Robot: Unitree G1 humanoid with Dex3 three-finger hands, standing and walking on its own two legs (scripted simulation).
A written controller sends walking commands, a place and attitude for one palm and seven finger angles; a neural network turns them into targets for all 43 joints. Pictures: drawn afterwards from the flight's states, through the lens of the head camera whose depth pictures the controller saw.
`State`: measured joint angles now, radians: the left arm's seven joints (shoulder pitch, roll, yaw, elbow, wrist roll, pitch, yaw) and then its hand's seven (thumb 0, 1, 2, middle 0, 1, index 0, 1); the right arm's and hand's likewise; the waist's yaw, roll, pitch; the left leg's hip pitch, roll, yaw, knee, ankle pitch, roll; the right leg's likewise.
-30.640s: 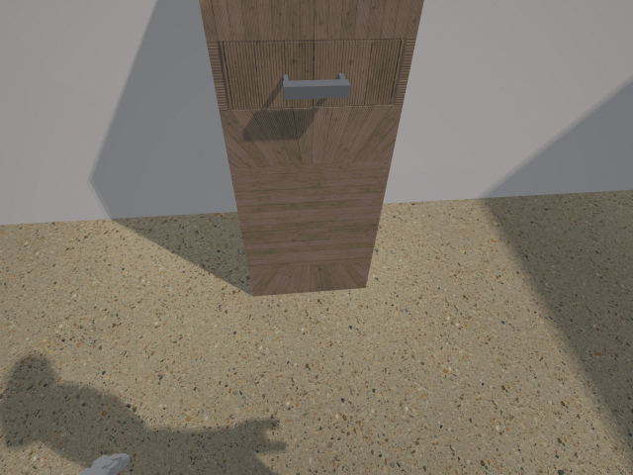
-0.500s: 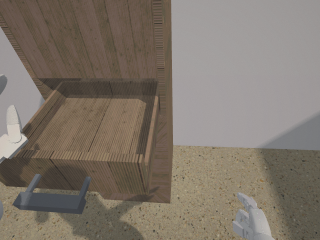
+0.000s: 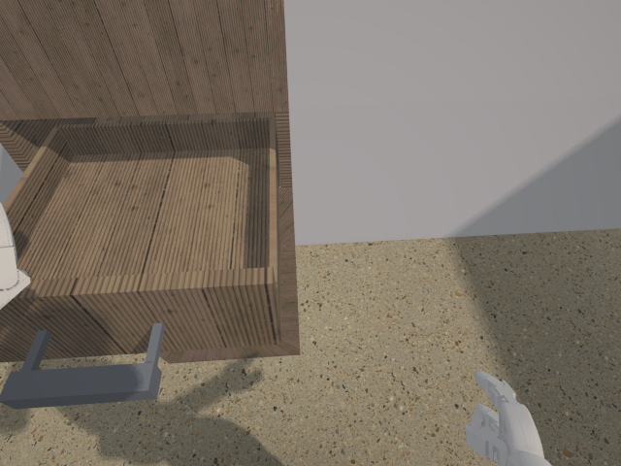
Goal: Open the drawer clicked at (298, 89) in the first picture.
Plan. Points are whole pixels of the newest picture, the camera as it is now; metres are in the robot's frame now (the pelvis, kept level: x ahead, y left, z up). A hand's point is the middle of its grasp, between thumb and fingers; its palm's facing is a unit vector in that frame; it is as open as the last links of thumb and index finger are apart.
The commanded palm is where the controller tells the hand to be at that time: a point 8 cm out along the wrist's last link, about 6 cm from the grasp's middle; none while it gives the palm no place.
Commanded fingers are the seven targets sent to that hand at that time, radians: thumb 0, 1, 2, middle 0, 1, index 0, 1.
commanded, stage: step back with the hand held close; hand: left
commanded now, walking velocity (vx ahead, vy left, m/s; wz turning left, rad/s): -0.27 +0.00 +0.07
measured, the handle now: (92, 361) +0.21 +0.25 +0.08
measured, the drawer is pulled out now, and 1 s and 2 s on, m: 0.30 0.30 0.30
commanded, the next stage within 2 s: stop stepping back and stand still in 0.44 s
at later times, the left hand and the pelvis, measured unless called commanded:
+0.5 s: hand out of the picture +0.05 +0.28 +0.28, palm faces +0.61 -0.73 -0.32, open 7.4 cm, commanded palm -0.02 +0.32 +0.27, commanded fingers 0.00 0.90 0.90 -0.20 -0.30 -0.20 -0.30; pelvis -0.13 +0.04 -0.02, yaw +4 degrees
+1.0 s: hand out of the picture -0.01 +0.26 +0.28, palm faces +0.57 -0.73 -0.37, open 7.4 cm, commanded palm -0.08 +0.30 +0.27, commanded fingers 0.00 0.90 0.90 -0.20 -0.30 -0.20 -0.30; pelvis -0.21 +0.02 +0.00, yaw +1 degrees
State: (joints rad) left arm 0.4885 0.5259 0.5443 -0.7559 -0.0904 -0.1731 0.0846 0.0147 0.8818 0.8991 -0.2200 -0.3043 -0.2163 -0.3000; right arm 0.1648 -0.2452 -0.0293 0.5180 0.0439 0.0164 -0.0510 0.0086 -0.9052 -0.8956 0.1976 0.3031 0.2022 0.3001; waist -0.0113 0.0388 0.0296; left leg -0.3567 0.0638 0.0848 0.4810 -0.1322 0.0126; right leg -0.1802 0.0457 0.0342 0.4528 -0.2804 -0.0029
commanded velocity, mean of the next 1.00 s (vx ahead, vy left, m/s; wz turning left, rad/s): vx -0.06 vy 0.02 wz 0.01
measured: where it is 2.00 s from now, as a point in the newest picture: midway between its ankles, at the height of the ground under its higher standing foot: outside the picture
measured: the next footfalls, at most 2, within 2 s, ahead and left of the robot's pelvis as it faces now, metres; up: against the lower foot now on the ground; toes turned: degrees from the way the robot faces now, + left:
left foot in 0.44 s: -0.03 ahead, +0.15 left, +0.00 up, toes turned +4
right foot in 0.72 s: -0.19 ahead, -0.08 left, +0.00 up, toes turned -2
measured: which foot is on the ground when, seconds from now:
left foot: down 0.00-0.28, up 0.30-0.42, down 0.44-0.72, up 0.74-0.94, down 0.96-1.00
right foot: down 0.00-0.44, up 0.46-0.70, down 0.72-1.00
